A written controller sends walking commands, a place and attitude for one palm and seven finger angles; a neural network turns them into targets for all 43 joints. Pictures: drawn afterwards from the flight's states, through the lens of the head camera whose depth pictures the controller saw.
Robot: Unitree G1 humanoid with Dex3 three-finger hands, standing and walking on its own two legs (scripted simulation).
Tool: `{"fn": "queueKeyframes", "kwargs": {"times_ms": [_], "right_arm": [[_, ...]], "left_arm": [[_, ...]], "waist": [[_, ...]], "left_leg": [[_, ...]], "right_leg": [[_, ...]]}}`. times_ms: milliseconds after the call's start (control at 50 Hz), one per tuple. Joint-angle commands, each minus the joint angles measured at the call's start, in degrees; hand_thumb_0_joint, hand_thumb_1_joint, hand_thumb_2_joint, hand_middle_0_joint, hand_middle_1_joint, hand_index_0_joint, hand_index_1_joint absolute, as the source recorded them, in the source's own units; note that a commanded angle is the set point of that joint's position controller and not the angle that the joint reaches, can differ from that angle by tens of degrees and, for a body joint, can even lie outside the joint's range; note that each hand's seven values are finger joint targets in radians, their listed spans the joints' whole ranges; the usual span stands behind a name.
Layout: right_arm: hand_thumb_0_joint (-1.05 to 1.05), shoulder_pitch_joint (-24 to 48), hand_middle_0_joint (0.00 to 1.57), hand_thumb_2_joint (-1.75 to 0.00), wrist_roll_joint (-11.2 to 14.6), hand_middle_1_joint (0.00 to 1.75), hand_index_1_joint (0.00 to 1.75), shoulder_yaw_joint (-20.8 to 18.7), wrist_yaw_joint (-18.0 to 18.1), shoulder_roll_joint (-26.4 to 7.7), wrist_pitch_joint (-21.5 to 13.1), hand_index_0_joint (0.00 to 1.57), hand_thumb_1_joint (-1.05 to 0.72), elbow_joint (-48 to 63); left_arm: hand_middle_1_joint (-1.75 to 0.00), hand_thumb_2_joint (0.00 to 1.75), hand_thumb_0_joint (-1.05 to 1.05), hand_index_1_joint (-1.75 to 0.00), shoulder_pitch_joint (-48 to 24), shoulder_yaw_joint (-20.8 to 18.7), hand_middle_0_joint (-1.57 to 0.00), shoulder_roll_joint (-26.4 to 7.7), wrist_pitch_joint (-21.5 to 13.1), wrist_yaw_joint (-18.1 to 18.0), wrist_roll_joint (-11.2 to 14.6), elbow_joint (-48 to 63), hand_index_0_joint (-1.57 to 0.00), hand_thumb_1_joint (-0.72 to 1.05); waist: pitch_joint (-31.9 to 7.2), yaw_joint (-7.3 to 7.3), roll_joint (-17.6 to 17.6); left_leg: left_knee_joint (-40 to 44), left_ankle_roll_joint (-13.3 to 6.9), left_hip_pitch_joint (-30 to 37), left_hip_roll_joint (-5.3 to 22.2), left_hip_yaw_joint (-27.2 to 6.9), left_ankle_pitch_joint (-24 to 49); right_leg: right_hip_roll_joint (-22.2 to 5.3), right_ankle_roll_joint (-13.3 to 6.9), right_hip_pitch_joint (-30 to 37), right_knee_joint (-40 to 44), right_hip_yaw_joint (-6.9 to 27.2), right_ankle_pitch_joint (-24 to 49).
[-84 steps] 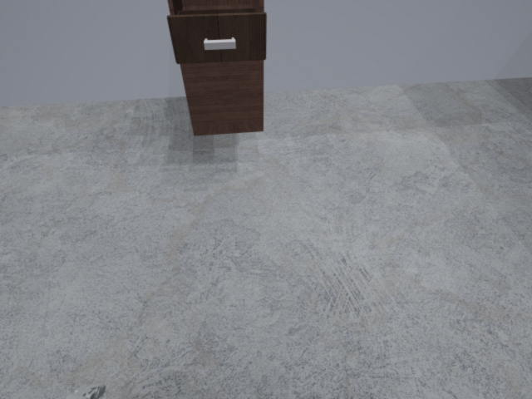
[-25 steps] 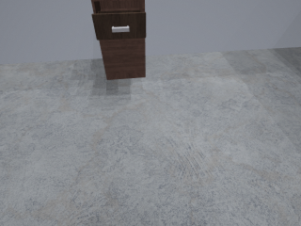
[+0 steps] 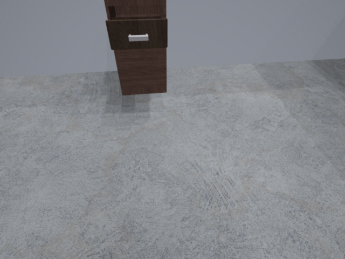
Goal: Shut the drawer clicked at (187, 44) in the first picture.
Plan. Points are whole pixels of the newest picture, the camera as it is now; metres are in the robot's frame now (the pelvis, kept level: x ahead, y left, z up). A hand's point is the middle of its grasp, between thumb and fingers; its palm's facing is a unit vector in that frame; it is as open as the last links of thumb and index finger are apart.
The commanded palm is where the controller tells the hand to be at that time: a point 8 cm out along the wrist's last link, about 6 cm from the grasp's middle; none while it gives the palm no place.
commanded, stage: walk to a spot facing it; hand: left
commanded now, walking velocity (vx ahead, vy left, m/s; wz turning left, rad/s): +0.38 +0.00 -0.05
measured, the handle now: (138, 36) +1.40 +0.31 -0.08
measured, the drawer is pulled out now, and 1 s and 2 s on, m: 0.29 0.29 0.29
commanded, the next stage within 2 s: take the last steps up to it in 1.82 s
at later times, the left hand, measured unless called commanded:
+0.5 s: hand (124, 222) +0.27 +0.17 -0.19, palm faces -0.09 -0.97 -0.22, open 7.3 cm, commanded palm none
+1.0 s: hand (125, 207) +0.32 +0.18 -0.20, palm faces +0.08 -0.99 -0.13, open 7.4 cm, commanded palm none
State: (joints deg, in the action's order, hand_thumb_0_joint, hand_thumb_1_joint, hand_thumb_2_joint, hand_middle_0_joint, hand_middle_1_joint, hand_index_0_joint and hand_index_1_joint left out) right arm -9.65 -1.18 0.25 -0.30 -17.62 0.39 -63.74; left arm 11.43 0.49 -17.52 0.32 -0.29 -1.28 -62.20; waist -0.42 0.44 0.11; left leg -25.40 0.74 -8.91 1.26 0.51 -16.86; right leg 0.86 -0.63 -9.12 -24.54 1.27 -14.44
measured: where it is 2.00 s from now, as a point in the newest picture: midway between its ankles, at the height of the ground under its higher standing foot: (183, 180)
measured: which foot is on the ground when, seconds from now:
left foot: down 0.00-0.50, up 0.52-0.88, down 0.90-1.00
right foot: down 0.00-0.16, up 0.18-0.48, down 0.50-0.92, up 0.94-1.00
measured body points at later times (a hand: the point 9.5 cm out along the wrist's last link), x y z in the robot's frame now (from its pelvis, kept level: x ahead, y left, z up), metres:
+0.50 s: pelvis +0.17 -0.02 -0.03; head +0.21 -0.03 +0.42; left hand +0.27 +0.22 -0.17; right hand -0.03 -0.19 -0.15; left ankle -0.01 +0.13 -0.74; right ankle +0.26 -0.13 -0.74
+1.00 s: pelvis +0.38 +0.01 -0.02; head +0.38 +0.04 +0.43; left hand +0.32 +0.23 -0.19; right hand +0.49 -0.22 -0.13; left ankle +0.44 +0.09 -0.74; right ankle +0.28 -0.12 -0.67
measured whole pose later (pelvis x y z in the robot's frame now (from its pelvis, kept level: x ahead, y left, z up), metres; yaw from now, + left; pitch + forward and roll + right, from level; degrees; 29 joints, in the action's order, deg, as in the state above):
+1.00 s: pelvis +0.38 +0.01 -0.02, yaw +0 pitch -3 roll -2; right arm -8.7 -1.5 -2.7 -0.7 -8.9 -4.5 -55.6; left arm 22.3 -2.9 -10.5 -1.2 0.2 -1.7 -65.0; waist 2.0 1.9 -2.4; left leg -36.8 -3.9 -19.5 4.2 9.6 -14.8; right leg -3.3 -0.7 -16.2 -61.7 -4.8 -25.5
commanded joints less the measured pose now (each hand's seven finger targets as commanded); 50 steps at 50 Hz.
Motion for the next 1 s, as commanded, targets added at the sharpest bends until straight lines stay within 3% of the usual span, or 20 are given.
{"fn": "queueKeyframes", "kwargs": {"times_ms": [0,100,140,160,200,280,380,440,460,480,500,540,580,640,780,860,880,900,920,980], "right_arm": [[0.0,-3.19,0.2,-0.9,-0.32,0.3,0.3,-1.09,0.36,-4.39,-1.12,0.2,-0.9,2.83],[0.0,-9.52,0.2,-0.9,0.15,0.3,0.3,-1.77,0.55,-1.93,-2.77,0.2,-0.9,2.65],[0.0,-19.86,0.2,-0.9,-0.43,0.3,0.3,-3.12,1.01,-5.39,-3.73,0.2,-0.9,-0.7],[0.0,-26.24,0.2,-0.9,-0.61,0.3,0.3,-3.42,1.78,-5.62,-4.23,0.2,-0.9,-2.55],[0.0,-25.74,0.2,-0.9,-0.01,0.3,0.3,-2.57,2.47,-1.77,-4.77,0.2,-0.9,-2.39],[0.0,-21.25,0.2,-0.9,-0.02,0.3,0.3,-2.59,2.73,0.51,-5.83,0.2,-0.9,-1.85],[0.0,-22.42,0.2,-0.9,-0.25,0.3,0.3,-2.85,2.7,0.83,-5.63,0.2,-0.9,-3.81],[0.0,-20.25,0.2,-0.9,0.42,0.3,0.3,-3.41,2.43,-0.34,-5.26,0.2,-0.9,-3.87],[0.0,-20.5,0.2,-0.9,0.76,0.3,0.3,-3.28,1.83,1.33,-5.27,0.2,-0.9,-3.26],[0.0,-22.47,0.2,-0.9,1.53,0.3,0.3,-2.64,1.49,5.92,-5.68,0.2,-0.9,-1.28],[0.0,-18.06,0.2,-0.9,1.57,0.3,0.3,-2.77,1.47,5.31,-5.27,0.2,-0.9,0.69],[0.0,-10.77,0.2,-0.9,0.52,0.3,0.3,-3.44,0.8,6.23,-4.65,0.2,-0.9,2.53],[0.0,-14.18,0.2,-0.9,-0.36,0.3,0.3,-3.36,0.49,8.07,-3.06,0.2,-0.9,1.4],[0.0,-15.33,0.2,-0.9,-0.43,0.3,0.3,-3.59,-0.06,8.74,-1.57,0.2,-0.9,1.73],[0.0,-1.93,0.2,-0.9,-0.08,0.3,0.3,-3.62,-1.77,6.92,-2.83,0.2,-0.9,7.91],[0.0,-9.68,0.2,-0.9,-0.41,0.3,0.3,-4.44,-1.07,3.57,-3.96,0.2,-0.9,6.18],[0.0,-17.89,0.2,-0.9,-1.02,0.3,0.3,-5.71,-0.28,-2.01,-4.39,0.2,-0.9,4.39],[0.0,-24.22,0.2,-0.9,-0.87,0.3,0.3,-7.09,0.23,-8.42,-4.2,0.2,-0.9,3.28],[0.0,-21.91,0.2,-0.9,-0.47,0.3,0.3,-6.37,0.92,-6.03,-3.79,0.2,-0.9,2.88],[0.0,-9.86,0.2,-0.9,-0.12,0.3,0.3,-4.27,1.27,1.17,-4.75,0.2,-0.9,6.16]], "left_arm": [[-0.3,0.9,0.0,-0.3,5.14,-2.71,-0.2,-7.38,-0.28,0.49,0.27,2.36,-0.2,0.9],[-0.3,0.9,0.0,-0.3,6.38,-3.73,-0.2,-5.34,-1.5,0.33,0.28,2.99,-0.2,0.9],[-0.3,0.9,0.0,-0.3,2.7,-3.2,-0.2,-0.16,-1.66,0.73,0.3,4.9,-0.2,0.9],[-0.3,0.9,0.0,-0.3,-2.43,-2.84,-0.2,0.92,-2.63,0.43,0.09,7.49,-0.2,0.9],[-0.3,0.9,0.0,-0.3,-4.24,-3.37,-0.2,0.39,-3.29,0.67,0.07,7.52,-0.2,0.9],[-0.3,0.9,0.0,-0.3,-3.03,-3.33,-0.2,4.55,-2.03,2.04,0.2,7.18,-0.2,0.9],[-0.3,0.9,0.0,-0.3,-5.31,-3.48,-0.2,6.31,-2.27,2.4,0.4,7.86,-0.2,0.9],[-0.3,0.9,0.0,-0.3,9.87,-4.82,-0.2,3.07,-3.08,1.75,-0.1,3.36,-0.2,0.9],[-0.3,0.9,0.0,-0.3,17.87,-6.05,-0.2,-1.12,-4.02,1.12,-0.59,1.12,-0.2,0.9],[-0.3,0.9,0.0,-0.3,23.63,-7.67,-0.2,-7.83,-4.37,0.14,-0.48,-0.07,-0.2,0.9],[-0.3,0.9,0.0,-0.3,22.38,-7.73,-0.2,-8.78,-4.05,-0.13,0.8,-0.18,-0.2,0.9],[-0.3,0.9,0.0,-0.3,11.96,-6.01,-0.2,-3.2,-3.99,-0.56,0.33,2.12,-0.2,0.9],[-0.3,0.9,0.0,-0.3,6.03,-4.55,-0.2,1.29,-4.44,-0.88,-0.24,3.12,-0.2,0.9],[-0.3,0.9,0.0,-0.3,4.59,-4.27,-0.2,2.21,-4.7,-0.8,-0.54,2.98,-0.2,0.9],[-0.3,0.9,0.0,-0.3,9.56,-4.6,-0.2,-0.22,-4.99,-0.24,-0.38,1.41,-0.2,0.9],[-0.3,0.9,0.0,-0.3,10.07,-4.81,-0.2,-0.08,-4.4,-0.18,-0.1,1.5,-0.2,0.9],[-0.3,0.9,0.0,-0.3,10.74,-4.43,-0.2,2.35,-4.36,0.23,0.2,2.48,-0.2,0.9],[-0.3,0.9,0.0,-0.3,9.51,-3.85,-0.2,4.63,-4.28,0.79,0.56,4.87,-0.2,0.9],[-0.3,0.9,0.0,-0.3,6.24,-4.31,-0.2,2.35,-4.03,0.27,-0.02,5.42,-0.2,0.9],[-0.3,0.9,0.0,-0.3,7.19,-4.53,-0.2,4.54,-3.31,1.35,-0.55,3.19,-0.2,0.9]], "waist": [[7.85,0.31,-4.52],[7.87,-2.08,-3.54],[9.04,-6.36,14.98],[11.07,-8.13,16.42],[11.74,-6.26,4.07],[11.4,-2.49,7.51],[9.71,-1.83,8.09],[1.24,5.44,4.27],[-3.52,8.66,-0.25],[-10.27,9.16,-13.84],[-9.29,8.25,-10.16],[3.44,4.88,-5.51],[4.11,-0.23,-3.33],[5.53,-2.95,-6.94],[8.17,-0.08,-5.48],[4.41,-4.52,1.21],[-0.02,-7.94,12.41],[-2.36,-8.76,23.53],[-1.28,-8.4,15.96],[6.27,-2.04,5.92]], "left_leg": [[-2.19,-2.04,-9.66,1.6,-1.05,-12.31],[-3.68,-2.65,-4.26,2.37,0.67,-7.76],[9.89,-8.14,8.29,13.84,-17.44,-6.76],[13.79,-12.17,15.09,20.64,-26.9,6.55],[10.59,-15.27,16.12,22.65,-23.19,24.29],[14.44,-11.34,8.89,15.86,-8.25,18.13],[12.54,-9.13,5.42,13.29,-0.74,28.03],[-6.49,-6.24,2.29,10.49,3.67,38.96],[-21.47,-4.2,-7.77,8.21,4.39,28.79],[-42.6,-2.18,-21.32,0.84,5.97,-7.47],[-53.49,-3.51,-25.4,1.45,0.8,-14.36],[-55.82,-3.37,-28.74,7.01,-1.75,-5.96],[-49.45,-2.32,-23.59,8.71,-1.17,-2.56],[-38.86,-0.53,-19.2,9.0,1.84,-0.22],[-16.92,-0.53,-17.41,6.42,6.13,4.37],[-5.92,-2.04,2.43,2.69,8.68,3.12],[1.45,-5.51,12.9,11.23,-5.04,-3.33],[11.0,-10.78,17.88,24.32,-25.81,-5.05],[14.06,-11.69,13.54,25.36,-28.5,-11.1],[16.4,-8.63,-0.43,19.46,-13.6,-8.57]], "right_leg": [[-8.56,-4.87,-4.18,8.72,12.3,-22.68],[-8.94,-6.61,-7.88,2.82,10.77,-13.53],[0.84,-2.21,-22.8,-21.42,-2.59,-9.66],[0.78,-1.31,-34.1,-32.52,-3.74,-16.75],[-4.99,-1.31,-37.77,-39.54,-0.29,-13.81],[-7.46,0.06,-31.14,-33.3,-3.79,-5.29],[-3.63,-1.42,-16.27,-15.47,-9.89,0.61],[-0.1,-3.24,4.51,-9.03,-11.63,5.23],[-6.56,-5.74,17.69,-6.87,-4.36,3.05],[-24.48,-12.31,26.37,1.03,21.85,-1.87],[-29.55,-15.24,21.99,8.51,31.29,-5.24],[-25.99,-12.88,3.49,11.33,22.46,-11.61],[-21.98,-9.47,-6.22,12.2,10.13,-7.91],[-18.45,-7.93,-13.31,14.71,1.17,-5.43],[-17.02,-7.78,-5.27,13.95,-0.92,-2.29],[-13.28,-5.08,-7.67,-2.23,-6.51,7.64],[-7.74,-2.15,-14.96,-19.57,-10.73,4.99],[-1.1,0.29,-26.46,-38.37,-11.5,-18.28],[-3.22,-0.78,-29.21,-46.96,-4.26,-17.58],[-8.74,-0.14,-27.97,-47.81,-1.8,-3.54]]}}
